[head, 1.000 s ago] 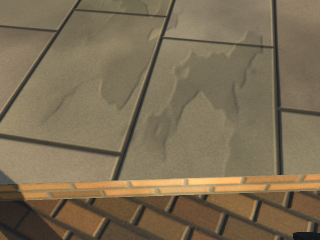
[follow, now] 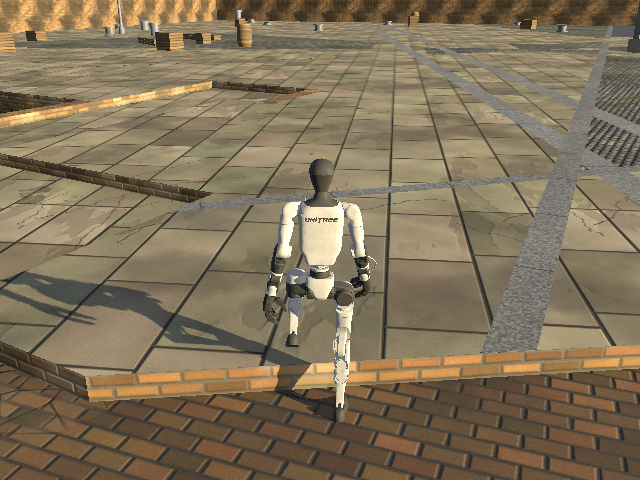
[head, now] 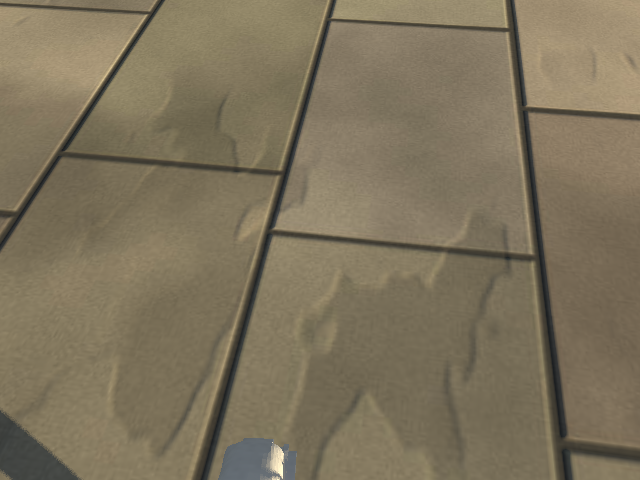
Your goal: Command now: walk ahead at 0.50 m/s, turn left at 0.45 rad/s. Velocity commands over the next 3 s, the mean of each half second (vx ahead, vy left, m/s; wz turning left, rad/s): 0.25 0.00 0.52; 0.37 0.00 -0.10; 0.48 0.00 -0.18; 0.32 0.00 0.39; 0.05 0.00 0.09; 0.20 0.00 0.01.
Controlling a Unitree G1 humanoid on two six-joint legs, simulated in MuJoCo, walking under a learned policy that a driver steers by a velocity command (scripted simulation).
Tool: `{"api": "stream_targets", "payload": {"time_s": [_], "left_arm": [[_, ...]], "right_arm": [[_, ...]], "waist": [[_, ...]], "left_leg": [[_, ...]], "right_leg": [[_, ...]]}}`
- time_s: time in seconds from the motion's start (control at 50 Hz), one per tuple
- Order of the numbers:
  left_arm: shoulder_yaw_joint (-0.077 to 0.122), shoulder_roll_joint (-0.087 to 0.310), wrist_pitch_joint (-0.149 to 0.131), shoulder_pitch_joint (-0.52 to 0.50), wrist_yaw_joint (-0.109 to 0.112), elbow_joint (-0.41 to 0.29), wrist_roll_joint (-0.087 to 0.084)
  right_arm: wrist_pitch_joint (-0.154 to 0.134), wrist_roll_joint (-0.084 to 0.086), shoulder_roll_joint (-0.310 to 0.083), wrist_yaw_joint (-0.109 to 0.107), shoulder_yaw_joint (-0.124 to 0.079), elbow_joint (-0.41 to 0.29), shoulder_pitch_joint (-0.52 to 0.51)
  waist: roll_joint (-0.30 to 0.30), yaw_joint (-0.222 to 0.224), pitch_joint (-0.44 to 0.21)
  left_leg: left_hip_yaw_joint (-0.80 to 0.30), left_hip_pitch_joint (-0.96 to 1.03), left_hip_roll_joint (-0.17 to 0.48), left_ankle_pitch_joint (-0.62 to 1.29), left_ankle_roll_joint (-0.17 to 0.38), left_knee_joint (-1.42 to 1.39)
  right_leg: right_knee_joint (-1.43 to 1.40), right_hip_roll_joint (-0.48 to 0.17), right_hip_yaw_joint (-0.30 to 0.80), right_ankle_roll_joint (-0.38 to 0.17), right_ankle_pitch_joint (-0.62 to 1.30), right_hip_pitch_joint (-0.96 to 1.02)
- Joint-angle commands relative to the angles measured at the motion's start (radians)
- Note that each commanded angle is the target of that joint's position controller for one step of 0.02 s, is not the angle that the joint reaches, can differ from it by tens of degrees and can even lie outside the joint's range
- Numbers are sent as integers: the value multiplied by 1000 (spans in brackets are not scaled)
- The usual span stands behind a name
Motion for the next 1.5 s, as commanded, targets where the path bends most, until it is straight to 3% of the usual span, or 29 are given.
{"api": "stream_targets", "payload": {"time_s": [0.02,0.08,0.1,0.14,0.16,0.18,0.2,0.22,0.24,0.28,0.34,0.4,0.46,0.52,0.72,0.86,0.9,0.92,0.94,0.98,1.02,1.18,1.3,1.36,1.4,1.42,1.44,1.46,1.5], "left_arm": [[-21,60,4,-54,11,-47,5],[-2,160,-9,-31,57,-45,-16],[5,190,-10,-74,59,-45,-39],[23,294,-5,-14,64,-38,-57],[34,335,8,-56,59,-49,-61],[39,340,17,-102,52,-79,-60],[16,208,-5,-43,42,-153,-21],[11,160,-50,-38,-17,-156,10],[34,159,-68,-75,-54,-162,-26],[18,88,-39,-283,-27,-264,-41],[0,70,-21,-198,0,-314,-29],[-10,93,-21,-257,34,-375,-4],[-4,119,-19,-338,62,-399,14],[-2,118,-25,-366,48,-395,-17],[21,135,-58,-474,-11,-393,-53],[31,154,-62,-382,-40,-391,-58],[73,244,-64,-152,-26,-331,-57],[97,353,-59,-22,-16,-334,-49],[96,334,-55,23,-16,-327,-55],[72,245,-49,-45,-13,-352,-34],[61,222,-43,-110,-12,-378,-30],[70,235,-43,-104,7,-343,-45],[67,220,-41,-22,10,-262,-47],[74,243,-24,-39,16,-248,-37],[69,248,-11,-83,23,-261,-27],[51,201,-19,-67,26,-286,0],[22,109,-34,67,11,-277,-12],[35,202,-57,-28,6,-293,-26],[40,231,-96,-238,-5,-354,-41]], "right_arm": [[-33,-16,67,25,65,-217,-188],[-33,-42,40,46,77,-311,-281],[-32,-33,53,54,77,-303,-259],[-43,-41,-56,60,28,-301,-171],[-44,-45,-121,73,1,-270,-42],[-38,-40,-202,86,-29,-241,72],[-31,-50,-343,88,-68,-219,103],[-1,-100,-355,41,-72,-219,103],[-8,-119,-281,29,-49,-219,86],[-33,-41,-157,47,-28,-154,30],[-55,-39,-87,54,-21,-101,-44],[-52,-23,-136,38,-44,-121,-84],[-47,-48,-179,2,-54,-136,-28],[-41,-40,-195,-18,-54,-137,34],[-65,-45,-233,31,-61,-52,118],[-63,-20,-269,50,-67,-9,77],[-63,-32,-230,42,-52,-19,56],[-79,-64,-167,37,-27,-79,51],[-108,-62,-160,37,-23,-95,39],[-138,-24,-218,56,-38,-98,-43],[-146,-50,-215,54,-46,-113,-82],[-127,-54,-138,42,-37,-136,-239],[-139,-29,-151,74,-41,-159,-359],[-137,-32,-187,76,-61,-142,-282],[-126,-36,-245,61,-89,-93,-40],[-118,-52,-311,53,-102,-72,137],[-116,-35,-325,60,-110,-41,188],[-107,-8,-241,54,-95,-44,182],[-89,-30,-222,37,-86,-80,58]], "waist": [[-23,-55,163],[-68,-44,59],[-115,-68,25],[-248,-136,-155],[-297,-194,-243],[-295,-255,-321],[108,-160,-404],[296,-131,-567],[150,-118,-513],[-59,-69,-80],[21,61,12],[-1,72,13],[50,22,-134],[60,-37,-165],[108,-152,10],[70,-88,35],[-9,21,-122],[-232,49,-252],[-381,58,-278],[-167,57,-120],[-63,22,-36],[-99,14,43],[-115,66,61],[-149,18,-6],[-146,-113,-171],[2,-154,-322],[280,-88,-416],[172,-134,-350],[-13,-116,-104]], "left_leg": [[0,-245,37,122,24,-155],[188,176,78,187,0,-543],[231,332,84,130,28,-690],[353,607,-80,25,101,-869],[281,667,-96,42,139,-1029],[127,798,-113,87,173,-1271],[-409,1140,108,403,302,-1441],[-958,1276,290,500,428,-1788],[-914,1181,316,435,370,-1820],[-601,843,196,213,250,-1727],[-298,662,68,263,192,-1773],[-157,669,-12,510,194,-1774],[-205,853,38,738,200,-1807],[-339,1016,108,225,221,-1887],[-303,1142,222,38,245,-1998],[-153,1112,217,300,190,-1929],[-18,1023,119,554,112,-1617],[83,718,1,339,22,-1255],[39,446,-85,-87,-22,-1058],[-13,330,22,12,0,-932],[-7,375,65,121,-2,-1043],[44,556,1,428,-59,-1518],[57,571,4,546,18,-1733],[106,667,-44,393,78,-1729],[94,1025,-29,426,154,-1719],[-163,1366,166,515,246,-1651],[-647,1673,366,312,421,-1749],[-704,1630,315,144,368,-1845],[-476,1328,245,248,300,-1906]], "right_leg": [[-187,-227,92,-88,147,-110],[-378,-212,8,-137,357,-266],[-374,-219,-46,-130,653,-207],[-112,-237,-64,-132,1835,23],[65,-272,-20,-111,2006,195],[292,-249,1,-74,1926,249],[691,-63,42,24,771,-139],[1129,167,260,44,4,-379],[1353,128,374,25,-37,-466],[1404,80,264,-16,-77,-690],[1469,12,243,-59,-21,-661],[1095,-9,198,-16,69,-658],[921,8,161,40,212,-664],[788,-36,217,67,277,-801],[349,-57,164,4,221,-708],[86,2,82,-72,168,-358],[56,-17,147,-115,209,-4],[28,-255,529,-242,162,303],[-91,-337,827,-337,47,434],[-103,-271,676,-278,-6,291],[-152,-209,564,-265,125,127],[-186,-70,384,-206,401,-116],[-169,-158,382,-163,450,101],[-24,-169,337,-133,884,221],[281,-124,277,-92,1095,129],[589,-59,254,-65,749,-116],[933,121,235,20,-176,-512],[1005,75,304,8,-196,-621],[927,-4,268,2,-48,-656]]}}
Next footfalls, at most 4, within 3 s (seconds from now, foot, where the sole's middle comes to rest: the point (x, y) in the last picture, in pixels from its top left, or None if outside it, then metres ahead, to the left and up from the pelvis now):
0.18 left None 0.29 0.13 -0.62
0.90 right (390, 441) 0.53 -0.07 -0.62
1.40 left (293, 289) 0.88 0.14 -0.62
1.86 right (361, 200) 1.16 -0.02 -0.62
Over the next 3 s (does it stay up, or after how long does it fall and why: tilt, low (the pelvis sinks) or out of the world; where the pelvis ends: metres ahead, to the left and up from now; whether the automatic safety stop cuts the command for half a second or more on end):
stays up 1.15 0.07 0.16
